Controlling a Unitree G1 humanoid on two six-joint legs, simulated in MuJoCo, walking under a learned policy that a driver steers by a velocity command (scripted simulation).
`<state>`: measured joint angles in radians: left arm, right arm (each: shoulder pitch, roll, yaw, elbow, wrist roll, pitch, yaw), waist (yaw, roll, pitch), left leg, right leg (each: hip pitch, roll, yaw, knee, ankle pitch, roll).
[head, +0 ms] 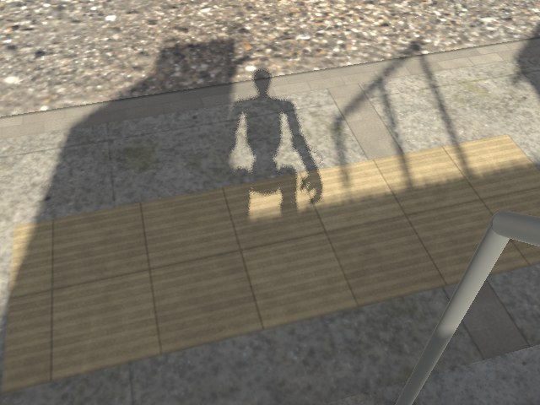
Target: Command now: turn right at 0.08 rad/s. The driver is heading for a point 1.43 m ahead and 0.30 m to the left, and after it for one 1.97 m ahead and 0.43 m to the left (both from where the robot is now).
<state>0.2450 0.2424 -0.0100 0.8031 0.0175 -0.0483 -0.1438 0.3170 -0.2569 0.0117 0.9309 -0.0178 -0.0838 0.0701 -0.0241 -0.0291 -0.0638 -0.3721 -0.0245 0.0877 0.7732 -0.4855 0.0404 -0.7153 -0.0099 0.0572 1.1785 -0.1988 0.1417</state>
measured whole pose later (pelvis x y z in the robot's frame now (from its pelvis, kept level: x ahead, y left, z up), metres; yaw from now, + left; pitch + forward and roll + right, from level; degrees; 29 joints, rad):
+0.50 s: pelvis -0.02 -0.01 +0.04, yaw +1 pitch -3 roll -1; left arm 0.21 0.20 -0.03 1.03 0.00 0.04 -0.01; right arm 0.32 -0.17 0.01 1.00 0.00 0.02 0.02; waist -0.01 0.00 0.03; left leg -0.09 0.00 0.05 0.42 -0.28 0.02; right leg -0.18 0.00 -0.01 0.40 -0.16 0.00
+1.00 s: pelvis -0.01 +0.01 +0.04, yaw +2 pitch -2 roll +0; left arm 0.20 0.18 -0.02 1.13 0.01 0.04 0.00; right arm 0.34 -0.14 0.01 1.08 -0.01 -0.02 0.02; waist -0.02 -0.03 0.01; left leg -0.08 -0.04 0.05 0.34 -0.24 0.06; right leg -0.17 -0.04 0.00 0.33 -0.13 0.04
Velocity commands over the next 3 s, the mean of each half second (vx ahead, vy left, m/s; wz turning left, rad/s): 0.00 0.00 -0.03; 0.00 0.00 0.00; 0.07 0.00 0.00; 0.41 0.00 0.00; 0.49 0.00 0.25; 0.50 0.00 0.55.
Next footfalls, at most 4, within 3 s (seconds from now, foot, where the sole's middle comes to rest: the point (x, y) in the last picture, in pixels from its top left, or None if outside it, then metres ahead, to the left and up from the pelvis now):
0.02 right None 0.06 -0.13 -0.74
1.64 right None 0.09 -0.11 -0.74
2.04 left None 0.26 0.00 -0.95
2.50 right None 0.55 -0.20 -1.15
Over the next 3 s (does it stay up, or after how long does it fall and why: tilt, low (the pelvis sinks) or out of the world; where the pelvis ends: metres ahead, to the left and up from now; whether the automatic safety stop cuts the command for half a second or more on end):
stays up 0.72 -0.07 -0.53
